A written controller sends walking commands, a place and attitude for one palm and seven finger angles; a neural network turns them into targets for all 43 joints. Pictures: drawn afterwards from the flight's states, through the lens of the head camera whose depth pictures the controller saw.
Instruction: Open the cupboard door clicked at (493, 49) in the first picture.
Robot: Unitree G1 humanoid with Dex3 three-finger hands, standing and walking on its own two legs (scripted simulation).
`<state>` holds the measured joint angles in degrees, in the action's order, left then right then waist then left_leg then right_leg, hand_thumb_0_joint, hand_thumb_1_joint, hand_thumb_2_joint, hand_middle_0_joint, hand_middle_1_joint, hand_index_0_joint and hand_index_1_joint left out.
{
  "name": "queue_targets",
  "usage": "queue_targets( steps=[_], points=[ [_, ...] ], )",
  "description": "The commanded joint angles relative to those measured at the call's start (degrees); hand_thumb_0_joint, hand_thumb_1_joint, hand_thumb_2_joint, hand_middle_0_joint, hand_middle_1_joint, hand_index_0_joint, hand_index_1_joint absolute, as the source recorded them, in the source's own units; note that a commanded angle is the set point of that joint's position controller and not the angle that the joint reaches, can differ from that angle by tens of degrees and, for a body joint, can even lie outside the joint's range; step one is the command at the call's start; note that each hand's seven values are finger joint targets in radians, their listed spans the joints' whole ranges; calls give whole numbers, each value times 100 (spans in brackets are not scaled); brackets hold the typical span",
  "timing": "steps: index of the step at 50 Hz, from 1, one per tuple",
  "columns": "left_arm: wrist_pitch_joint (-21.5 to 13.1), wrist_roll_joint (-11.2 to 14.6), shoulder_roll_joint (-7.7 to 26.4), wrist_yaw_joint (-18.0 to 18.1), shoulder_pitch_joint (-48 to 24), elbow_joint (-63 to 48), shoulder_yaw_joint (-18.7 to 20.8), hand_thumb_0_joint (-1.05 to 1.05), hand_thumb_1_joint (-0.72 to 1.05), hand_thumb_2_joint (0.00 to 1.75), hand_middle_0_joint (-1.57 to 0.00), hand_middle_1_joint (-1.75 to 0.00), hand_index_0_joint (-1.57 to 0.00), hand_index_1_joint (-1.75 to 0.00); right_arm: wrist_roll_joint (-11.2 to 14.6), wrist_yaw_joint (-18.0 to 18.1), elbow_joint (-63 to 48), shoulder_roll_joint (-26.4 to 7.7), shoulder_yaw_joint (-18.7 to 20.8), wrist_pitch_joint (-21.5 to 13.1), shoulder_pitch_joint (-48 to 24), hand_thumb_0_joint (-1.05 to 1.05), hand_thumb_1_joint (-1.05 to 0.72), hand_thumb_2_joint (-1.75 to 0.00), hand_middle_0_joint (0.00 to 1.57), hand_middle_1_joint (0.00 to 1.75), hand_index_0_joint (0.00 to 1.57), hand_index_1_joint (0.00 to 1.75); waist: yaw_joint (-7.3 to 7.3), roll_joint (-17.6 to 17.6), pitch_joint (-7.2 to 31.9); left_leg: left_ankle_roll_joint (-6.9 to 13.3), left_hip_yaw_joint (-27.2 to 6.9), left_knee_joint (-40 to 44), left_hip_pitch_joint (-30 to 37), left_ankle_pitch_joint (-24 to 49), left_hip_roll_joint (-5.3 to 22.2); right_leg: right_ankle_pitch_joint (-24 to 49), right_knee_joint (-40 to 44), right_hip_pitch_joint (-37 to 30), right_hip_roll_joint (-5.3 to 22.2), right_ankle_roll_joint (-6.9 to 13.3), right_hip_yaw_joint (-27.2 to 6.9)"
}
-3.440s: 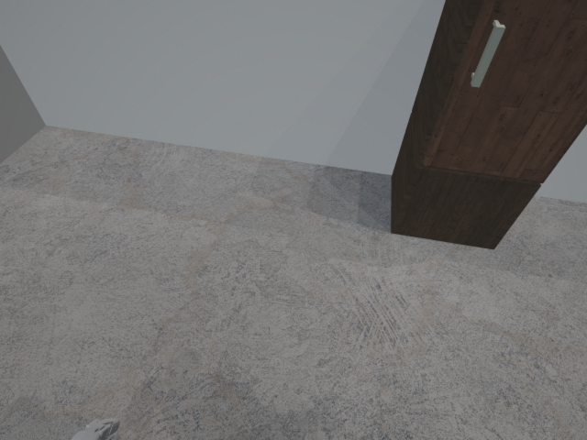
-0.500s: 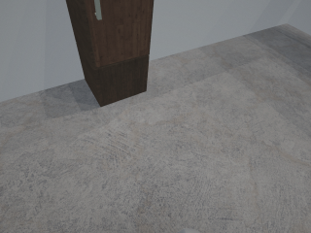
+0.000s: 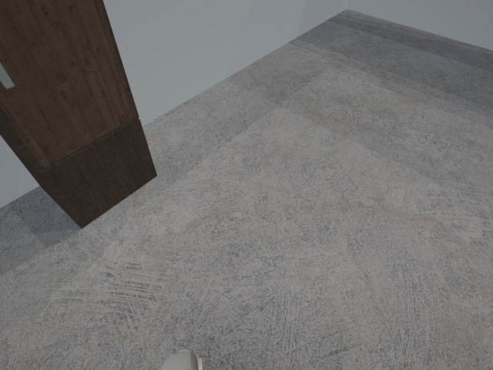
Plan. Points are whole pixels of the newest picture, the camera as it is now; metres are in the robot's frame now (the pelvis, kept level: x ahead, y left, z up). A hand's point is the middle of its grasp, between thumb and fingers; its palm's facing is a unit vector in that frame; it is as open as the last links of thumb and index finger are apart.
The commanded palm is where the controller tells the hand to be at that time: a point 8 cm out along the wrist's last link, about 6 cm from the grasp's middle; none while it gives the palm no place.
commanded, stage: walk to a spot facing it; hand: left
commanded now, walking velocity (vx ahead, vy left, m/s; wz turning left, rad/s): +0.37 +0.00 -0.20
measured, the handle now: out of the picture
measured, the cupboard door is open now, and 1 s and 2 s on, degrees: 0 0 0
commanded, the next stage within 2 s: turn to face it in 0.82 s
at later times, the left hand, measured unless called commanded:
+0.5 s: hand (138, 294) +0.30 +0.24 -0.17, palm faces -0.11 -0.98 -0.15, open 7.4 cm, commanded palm none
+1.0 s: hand (213, 195) +0.57 +0.10 -0.16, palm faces -0.34 -0.91 -0.23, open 7.3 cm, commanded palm none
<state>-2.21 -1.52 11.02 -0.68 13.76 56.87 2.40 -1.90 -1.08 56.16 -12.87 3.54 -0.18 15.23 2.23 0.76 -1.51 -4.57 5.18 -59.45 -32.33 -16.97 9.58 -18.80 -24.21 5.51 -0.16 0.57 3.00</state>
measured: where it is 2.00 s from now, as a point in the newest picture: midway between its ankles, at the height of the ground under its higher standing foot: (268, 293)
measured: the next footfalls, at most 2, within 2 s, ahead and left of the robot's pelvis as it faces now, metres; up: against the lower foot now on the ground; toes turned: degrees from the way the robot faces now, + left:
left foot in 0.16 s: +0.24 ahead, +0.14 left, +0.00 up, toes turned +7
right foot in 0.78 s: +0.47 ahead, -0.14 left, +0.00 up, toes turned -28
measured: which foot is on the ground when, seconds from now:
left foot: up 0.00-0.14, down 0.16-0.78, up 0.80-1.00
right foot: down 0.00-0.18, up 0.20-0.76, down 0.78-1.00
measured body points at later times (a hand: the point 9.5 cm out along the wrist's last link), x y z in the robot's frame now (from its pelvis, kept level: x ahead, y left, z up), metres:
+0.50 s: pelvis +0.22 +0.06 +0.01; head +0.24 +0.09 +0.46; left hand +0.30 +0.29 -0.16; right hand +0.16 -0.17 -0.13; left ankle +0.20 +0.14 -0.74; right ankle +0.24 -0.10 -0.64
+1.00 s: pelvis +0.44 -0.05 +0.00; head +0.46 -0.07 +0.45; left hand +0.59 +0.15 -0.15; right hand +0.39 -0.29 -0.15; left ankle +0.50 +0.09 -0.65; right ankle +0.43 -0.12 -0.74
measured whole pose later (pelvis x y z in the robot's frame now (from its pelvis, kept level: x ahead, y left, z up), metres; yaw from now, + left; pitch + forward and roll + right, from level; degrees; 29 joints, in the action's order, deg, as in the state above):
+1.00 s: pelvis +0.44 -0.05 +0.00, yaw -22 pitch +0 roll +0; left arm -3.2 -1.3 10.4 0.8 11.7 58.8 3.4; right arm -1.5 0.6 57.2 -9.8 3.3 -1.5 12.7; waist 1.7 0.9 -3.1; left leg -2.9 3.6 -66.3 -31.5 -18.0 9.4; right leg -13.1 -27.7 14.7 -2.0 5.2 7.2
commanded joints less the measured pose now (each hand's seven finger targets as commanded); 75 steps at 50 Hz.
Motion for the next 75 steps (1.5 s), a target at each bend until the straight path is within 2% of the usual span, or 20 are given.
queue_targets(
  steps=[1,5,7,9,10,13,18,32,36,38,39,40,43,48,57,60,61,63,68,75],
  points=[
    [-193,18,991,79,224,-132,223,0,90,90,-20,-30,-20,-30,42,-73,-491,-253,33,-159,-352,0,-90,-90,20,30,20,30,-128,-919,-471,39,92,1052,-39,687,-77,1670,1086,507,1171,776,-815],
    [-178,0,1090,110,252,-39,275,0,90,90,-20,-30,-20,-30,74,-86,-556,-299,55,-281,-411,0,-90,-90,20,30,20,30,-100,-928,-371,239,134,2026,1023,617,-291,1547,782,599,1263,708,-1012],
    [-166,49,1063,108,244,5,298,0,90,90,-20,-30,-20,-30,23,11,-186,-581,141,-354,667,0,-90,-90,20,30,20,30,390,-373,241,295,218,2734,2598,792,-543,2345,-732,713,884,510,-745],
    [-100,136,379,21,900,-66,198,0,90,90,-20,-30,-20,-30,-65,122,139,-1666,357,-392,2013,0,-90,-90,20,30,20,30,601,2532,1398,830,-2968,4186,4487,-86,1713,-1445,-4330,2476,-437,48,8],
    [-102,92,531,47,688,-130,209,0,90,90,-20,-30,-20,-30,-5,160,100,-1531,270,-321,1671,0,-90,-90,20,30,20,30,508,1974,1094,1029,-3397,4650,3917,-862,1896,-1388,-5041,2744,-158,179,-613],
    [-63,29,482,-79,267,27,242,0,90,90,-20,-30,-20,-30,25,202,-159,-547,35,-433,382,0,-90,-90,20,30,20,30,17,514,-94,773,-1835,4811,2417,-466,1381,178,-5253,2967,587,97,-553],
    [211,-35,103,-79,670,156,250,0,90,90,-20,-30,-20,-30,80,246,103,-188,-5,-538,456,0,-90,-90,20,30,20,30,-343,497,-127,678,-247,4915,2036,571,895,842,-4816,2756,616,-61,-401],
    [182,-19,-54,-183,-1314,-567,194,0,90,90,-20,-30,-20,-30,4,267,629,-241,37,-472,1577,0,-90,-90,20,30,20,30,176,570,-827,1057,866,4614,3587,2544,1139,882,-1814,3488,624,-21,437],
    [77,-31,143,-139,-260,-337,265,0,90,90,-20,-30,-20,-30,29,260,520,-543,123,-431,1291,0,-90,-90,20,30,20,30,-384,709,-113,894,1353,2988,3750,5369,1146,365,-1313,1908,-6,373,887],
    [-58,-78,810,-67,1310,117,443,0,90,90,-20,-30,-20,-30,126,164,336,-544,111,-405,1118,0,-90,-90,20,30,20,30,-1123,-238,1016,488,1559,287,2143,3989,733,1082,-662,-920,411,707,208],
    [-109,-38,1444,26,1755,182,603,0,90,90,-20,-30,-20,-30,194,152,106,-80,34,-443,1261,0,-90,-90,20,30,20,30,-1102,-1518,1762,130,1156,-1595,85,-1184,-397,2019,-271,-2476,2196,1467,-2908],
    [-50,133,1678,92,1650,164,624,0,90,90,-20,-30,-20,-30,208,180,-70,-139,32,-403,694,0,-90,-90,20,30,20,30,-1069,-1275,1688,228,181,-2428,-436,-1694,-493,2274,455,-2299,2507,1742,-3572],
    [-78,120,911,143,335,-156,391,0,90,90,-20,-30,-20,-30,106,173,-57,-62,49,-319,226,0,-90,-90,20,30,20,30,-498,-7,307,260,-392,-2061,-289,-315,132,1475,818,30,2011,1263,-2156],
    [-242,20,467,183,-8,-18,145,0,90,90,-20,-30,-20,-30,48,164,291,309,-55,-46,931,0,-90,-90,20,30,20,30,149,-416,134,141,-233,-507,565,20,25,3128,855,1242,1338,892,-504],
    [-102,38,570,229,347,134,104,0,90,90,-20,-30,-20,-30,104,66,-115,114,-113,-61,-495,0,-90,-90,20,30,20,30,-320,-849,-77,205,106,1735,563,490,-361,3986,356,65,1551,576,155],
    [-11,48,722,274,387,85,188,0,90,90,-20,-30,-20,-30,48,54,-87,-119,-39,-43,-179,0,-90,-90,20,30,20,30,-152,-499,115,334,182,2586,1274,868,-541,4109,-725,-130,1593,337,418],
    [20,79,749,274,409,23,207,0,90,90,-20,-30,-20,-30,24,58,-24,-363,32,-52,268,0,-90,-90,20,30,20,30,38,-23,443,470,-69,2942,2109,2256,-407,3544,-1595,256,1427,115,602],
    [69,172,448,266,449,-303,130,0,90,90,-20,-30,-20,-30,51,114,15,-1151,168,-25,908,0,-90,-90,20,30,20,30,150,2021,928,1838,-2521,3477,3244,6112,1611,-2037,-4265,1983,276,-426,523],
    [225,56,467,193,-113,-389,276,0,90,90,-20,-30,-20,-30,69,206,-317,-690,112,-18,-155,0,-90,-90,20,30,20,30,-154,513,416,1384,-1814,4092,2137,2422,687,-628,-4387,2449,641,-458,-242],
    [373,43,419,195,-221,-574,329,0,90,90,-20,-30,-20,-30,59,151,-468,-851,250,33,-180,0,-90,-90,20,30,20,30,-108,593,518,1392,-1966,4381,1904,920,389,-289,-3479,2294,526,-564,-217]
  ],
)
